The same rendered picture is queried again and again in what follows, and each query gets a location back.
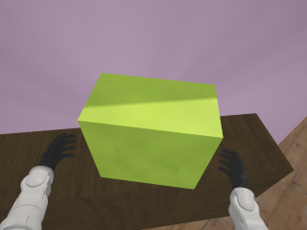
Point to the left robot hand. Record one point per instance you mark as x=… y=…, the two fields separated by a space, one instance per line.
x=54 y=152

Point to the right robot forearm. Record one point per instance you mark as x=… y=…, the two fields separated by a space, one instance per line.
x=245 y=211

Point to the carton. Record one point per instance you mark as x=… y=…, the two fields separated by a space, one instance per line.
x=154 y=131

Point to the pedestal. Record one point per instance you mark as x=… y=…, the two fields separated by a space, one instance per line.
x=81 y=199

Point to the left robot forearm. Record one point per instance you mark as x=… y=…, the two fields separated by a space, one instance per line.
x=28 y=211

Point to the right robot hand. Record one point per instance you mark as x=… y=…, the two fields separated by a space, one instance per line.
x=237 y=172

